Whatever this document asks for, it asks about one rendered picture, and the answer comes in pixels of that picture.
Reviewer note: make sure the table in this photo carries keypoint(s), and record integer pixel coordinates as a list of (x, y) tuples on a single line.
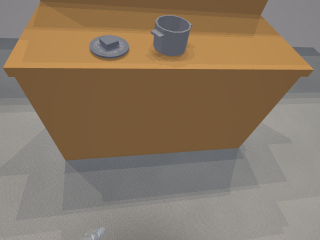
[(235, 69)]

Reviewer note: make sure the lid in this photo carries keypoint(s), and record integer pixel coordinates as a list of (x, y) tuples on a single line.
[(114, 52)]

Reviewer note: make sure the robot left hand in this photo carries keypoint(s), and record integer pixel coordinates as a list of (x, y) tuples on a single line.
[(93, 234)]

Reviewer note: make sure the knob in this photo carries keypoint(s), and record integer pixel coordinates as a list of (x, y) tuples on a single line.
[(109, 41)]

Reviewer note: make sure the pot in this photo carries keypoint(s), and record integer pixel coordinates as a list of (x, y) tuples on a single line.
[(171, 35)]

